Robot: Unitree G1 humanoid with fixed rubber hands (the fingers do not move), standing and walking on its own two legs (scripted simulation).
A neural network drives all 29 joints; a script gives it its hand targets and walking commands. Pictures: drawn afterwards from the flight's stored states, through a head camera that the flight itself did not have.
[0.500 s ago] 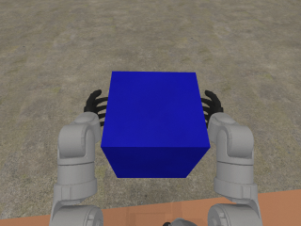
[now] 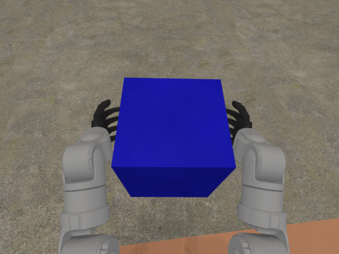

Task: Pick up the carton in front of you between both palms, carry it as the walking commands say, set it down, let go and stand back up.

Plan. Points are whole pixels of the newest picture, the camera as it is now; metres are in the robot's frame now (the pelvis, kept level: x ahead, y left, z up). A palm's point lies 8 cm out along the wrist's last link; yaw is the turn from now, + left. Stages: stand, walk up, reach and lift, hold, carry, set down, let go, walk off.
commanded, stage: carry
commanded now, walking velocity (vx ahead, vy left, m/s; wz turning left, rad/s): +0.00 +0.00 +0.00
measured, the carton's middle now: (170, 144) +0.36 +0.00 +0.05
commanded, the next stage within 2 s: none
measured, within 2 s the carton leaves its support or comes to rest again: neither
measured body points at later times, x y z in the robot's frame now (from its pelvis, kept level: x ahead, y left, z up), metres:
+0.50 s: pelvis -0.02 +0.00 +0.00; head -0.04 +0.00 +0.45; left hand +0.31 +0.16 +0.12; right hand +0.32 -0.15 +0.12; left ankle -0.09 +0.09 -0.73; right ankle +0.03 -0.09 -0.73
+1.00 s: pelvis -0.04 +0.00 +0.00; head -0.05 +0.00 +0.45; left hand +0.30 +0.16 +0.12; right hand +0.30 -0.15 +0.12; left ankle -0.09 +0.09 -0.73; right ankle +0.03 -0.09 -0.73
